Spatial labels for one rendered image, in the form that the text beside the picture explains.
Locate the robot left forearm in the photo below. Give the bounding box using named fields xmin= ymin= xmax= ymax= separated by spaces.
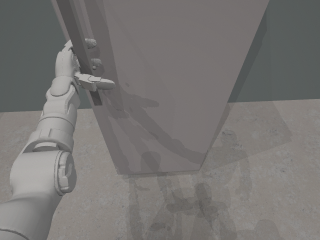
xmin=9 ymin=76 xmax=81 ymax=195

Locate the left robot hand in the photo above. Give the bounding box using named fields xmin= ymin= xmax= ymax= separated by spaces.
xmin=55 ymin=38 xmax=116 ymax=92

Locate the left robot upper arm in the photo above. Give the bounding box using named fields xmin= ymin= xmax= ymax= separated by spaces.
xmin=0 ymin=150 xmax=77 ymax=240

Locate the fridge door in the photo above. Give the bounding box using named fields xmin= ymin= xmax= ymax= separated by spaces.
xmin=52 ymin=0 xmax=270 ymax=175

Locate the handle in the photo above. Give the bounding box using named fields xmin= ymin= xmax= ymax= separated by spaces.
xmin=56 ymin=0 xmax=104 ymax=106

